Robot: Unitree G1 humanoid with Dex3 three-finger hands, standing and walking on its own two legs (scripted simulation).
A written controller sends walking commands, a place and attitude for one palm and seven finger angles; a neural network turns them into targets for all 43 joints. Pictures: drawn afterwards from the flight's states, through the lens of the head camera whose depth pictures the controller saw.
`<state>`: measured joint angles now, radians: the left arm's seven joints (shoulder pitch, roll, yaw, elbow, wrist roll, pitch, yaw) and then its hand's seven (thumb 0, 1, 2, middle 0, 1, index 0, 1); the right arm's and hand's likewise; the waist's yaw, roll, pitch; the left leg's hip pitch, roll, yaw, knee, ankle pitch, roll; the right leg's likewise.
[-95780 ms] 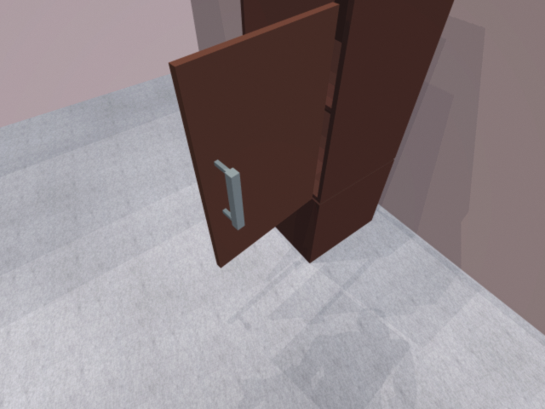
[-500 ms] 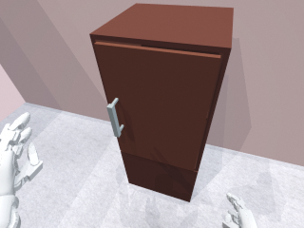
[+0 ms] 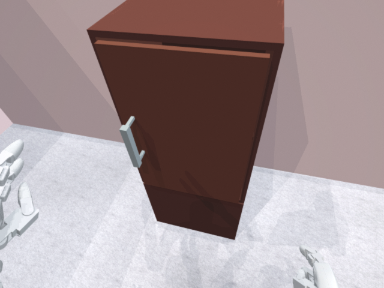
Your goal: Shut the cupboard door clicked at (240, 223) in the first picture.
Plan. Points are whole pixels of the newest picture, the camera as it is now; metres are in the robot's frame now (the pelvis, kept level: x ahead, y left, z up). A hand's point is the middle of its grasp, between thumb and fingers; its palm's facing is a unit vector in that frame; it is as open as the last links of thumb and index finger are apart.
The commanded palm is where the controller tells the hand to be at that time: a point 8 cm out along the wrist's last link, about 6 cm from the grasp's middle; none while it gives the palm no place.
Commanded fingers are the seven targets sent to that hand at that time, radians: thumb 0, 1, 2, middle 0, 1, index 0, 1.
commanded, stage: step back with the hand held close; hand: left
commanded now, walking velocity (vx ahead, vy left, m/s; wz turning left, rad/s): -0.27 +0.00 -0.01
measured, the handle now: (134, 142) +0.53 +0.22 -0.05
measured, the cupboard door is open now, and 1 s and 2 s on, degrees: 0 0 0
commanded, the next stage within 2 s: stop stepping back and stand still in 1.00 s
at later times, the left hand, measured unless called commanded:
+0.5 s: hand out of the picture +0.11 +0.29 +0.16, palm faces +0.48 -0.75 -0.46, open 7.4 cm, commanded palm +0.03 +0.32 +0.18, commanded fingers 0.00 0.90 0.90 -0.20 -0.30 -0.20 -0.30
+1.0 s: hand out of the picture +0.02 +0.30 +0.17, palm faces +0.51 -0.74 -0.43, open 7.4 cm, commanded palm -0.04 +0.32 +0.18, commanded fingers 0.00 0.90 0.90 -0.20 -0.30 -0.20 -0.30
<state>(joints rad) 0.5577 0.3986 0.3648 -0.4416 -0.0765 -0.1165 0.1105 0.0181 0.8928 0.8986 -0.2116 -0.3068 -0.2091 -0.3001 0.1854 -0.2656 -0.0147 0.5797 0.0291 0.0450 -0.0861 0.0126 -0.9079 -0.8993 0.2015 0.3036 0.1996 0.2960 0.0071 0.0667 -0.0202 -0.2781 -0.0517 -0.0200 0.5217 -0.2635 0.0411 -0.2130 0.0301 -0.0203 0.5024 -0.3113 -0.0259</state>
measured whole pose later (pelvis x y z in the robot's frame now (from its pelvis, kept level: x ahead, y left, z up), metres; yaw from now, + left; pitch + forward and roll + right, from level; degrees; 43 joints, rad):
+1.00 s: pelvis -0.17 +0.02 -0.02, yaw +3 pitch +6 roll -3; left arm 0.49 0.42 0.49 -0.55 -0.04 -0.25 0.14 0.02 0.89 0.90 -0.21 -0.31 -0.20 -0.30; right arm 0.16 -0.16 0.01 0.61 -0.02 -0.11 -0.05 0.01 -0.90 -0.90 0.21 0.30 0.20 0.30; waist 0.03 -0.03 -0.05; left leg -0.60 0.07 0.05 0.59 -0.09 0.03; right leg -0.19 0.07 0.03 0.63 -0.43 0.02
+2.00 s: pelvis -0.26 +0.11 -0.01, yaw -1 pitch -1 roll +1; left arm 0.44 0.32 0.34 -0.43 -0.06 -0.07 0.17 0.02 0.90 0.90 -0.20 -0.30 -0.20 -0.30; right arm 0.25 -0.22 0.00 0.66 0.00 -0.09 -0.08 0.01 -0.91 -0.90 0.20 0.30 0.20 0.30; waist 0.01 -0.07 -0.01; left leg -0.28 0.05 0.07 0.59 -0.29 -0.03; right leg -0.21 -0.02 -0.04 0.70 -0.40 0.01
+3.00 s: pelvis -0.31 +0.14 +0.00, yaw -1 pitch -3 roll +0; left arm 0.36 0.17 0.01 1.12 0.02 0.02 0.02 0.01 0.92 0.90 -0.20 -0.30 -0.19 -0.30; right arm 0.31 -0.14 0.00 1.09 -0.02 0.03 -0.02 0.01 -0.91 -0.90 0.20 0.30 0.20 0.30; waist 0.00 0.02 0.02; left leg -0.23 0.02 0.05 0.43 -0.15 0.01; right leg -0.18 -0.03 -0.06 0.44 -0.22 0.01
